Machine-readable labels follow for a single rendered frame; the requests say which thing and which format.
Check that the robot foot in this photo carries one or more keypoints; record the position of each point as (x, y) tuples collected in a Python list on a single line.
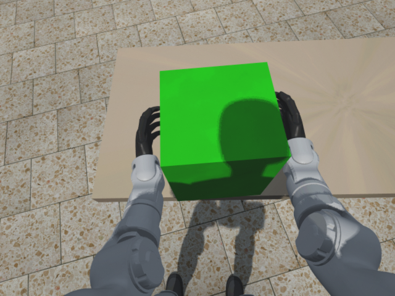
[(175, 284), (234, 286)]

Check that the right robot hand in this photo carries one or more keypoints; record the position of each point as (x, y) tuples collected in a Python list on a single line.
[(290, 116)]

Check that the left robot hand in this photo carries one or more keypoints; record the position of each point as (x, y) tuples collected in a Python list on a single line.
[(144, 138)]

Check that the left robot upper arm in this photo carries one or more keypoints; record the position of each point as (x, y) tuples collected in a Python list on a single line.
[(130, 268)]

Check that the robot left foot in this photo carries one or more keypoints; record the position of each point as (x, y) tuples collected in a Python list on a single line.
[(175, 284)]

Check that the robot right foot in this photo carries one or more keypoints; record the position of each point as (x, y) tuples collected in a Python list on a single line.
[(234, 286)]

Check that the right robot upper arm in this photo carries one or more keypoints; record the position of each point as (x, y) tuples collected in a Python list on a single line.
[(344, 256)]

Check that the right robot forearm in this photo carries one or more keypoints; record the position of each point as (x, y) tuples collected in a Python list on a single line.
[(307, 189)]

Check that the left robot forearm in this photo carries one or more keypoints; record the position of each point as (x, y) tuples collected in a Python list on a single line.
[(143, 211)]

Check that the table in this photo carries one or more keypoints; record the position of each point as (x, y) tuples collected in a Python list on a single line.
[(344, 90)]

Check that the carton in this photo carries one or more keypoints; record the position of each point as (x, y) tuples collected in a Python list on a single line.
[(221, 132)]

